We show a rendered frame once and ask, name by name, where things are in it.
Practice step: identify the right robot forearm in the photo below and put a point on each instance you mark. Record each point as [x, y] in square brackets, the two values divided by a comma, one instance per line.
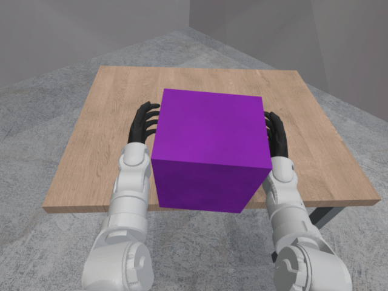
[288, 216]

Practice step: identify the robot left upper arm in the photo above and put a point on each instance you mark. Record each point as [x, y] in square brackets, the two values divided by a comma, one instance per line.
[125, 266]

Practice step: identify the carton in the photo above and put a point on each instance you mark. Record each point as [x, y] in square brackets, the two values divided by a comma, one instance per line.
[211, 150]

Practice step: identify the left robot forearm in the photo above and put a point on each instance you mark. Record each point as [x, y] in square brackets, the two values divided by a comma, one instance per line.
[126, 218]

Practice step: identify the table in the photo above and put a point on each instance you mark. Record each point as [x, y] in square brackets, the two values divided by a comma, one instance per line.
[329, 177]

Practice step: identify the left robot hand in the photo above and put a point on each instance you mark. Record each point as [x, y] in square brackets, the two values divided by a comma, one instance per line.
[138, 131]

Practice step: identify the robot right upper arm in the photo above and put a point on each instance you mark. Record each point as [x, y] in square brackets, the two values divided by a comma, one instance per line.
[301, 268]

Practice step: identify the right robot hand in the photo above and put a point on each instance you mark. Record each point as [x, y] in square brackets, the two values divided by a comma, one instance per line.
[277, 136]

